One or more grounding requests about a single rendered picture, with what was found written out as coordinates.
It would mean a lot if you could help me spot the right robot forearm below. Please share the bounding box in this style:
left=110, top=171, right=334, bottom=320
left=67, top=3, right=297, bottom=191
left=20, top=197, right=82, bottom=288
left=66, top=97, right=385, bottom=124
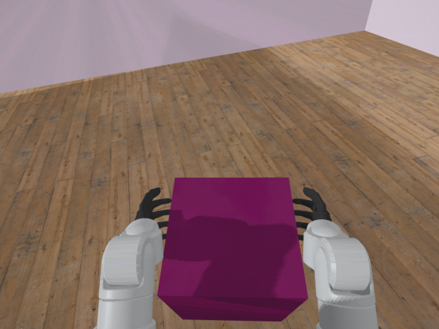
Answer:
left=303, top=219, right=378, bottom=329

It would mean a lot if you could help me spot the carton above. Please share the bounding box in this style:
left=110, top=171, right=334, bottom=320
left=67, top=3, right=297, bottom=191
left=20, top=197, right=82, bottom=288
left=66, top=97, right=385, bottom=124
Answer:
left=157, top=178, right=308, bottom=321

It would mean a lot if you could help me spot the left robot hand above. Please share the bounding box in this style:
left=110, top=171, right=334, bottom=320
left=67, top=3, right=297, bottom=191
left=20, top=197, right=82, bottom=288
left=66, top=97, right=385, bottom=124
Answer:
left=135, top=187, right=171, bottom=239

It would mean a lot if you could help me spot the right robot hand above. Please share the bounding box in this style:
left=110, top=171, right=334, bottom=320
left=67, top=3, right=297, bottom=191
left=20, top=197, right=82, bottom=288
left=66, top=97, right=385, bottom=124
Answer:
left=292, top=187, right=332, bottom=241

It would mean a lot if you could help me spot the left robot forearm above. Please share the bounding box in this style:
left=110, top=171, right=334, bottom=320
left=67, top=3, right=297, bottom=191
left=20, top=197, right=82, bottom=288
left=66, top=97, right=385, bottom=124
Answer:
left=94, top=218, right=163, bottom=329

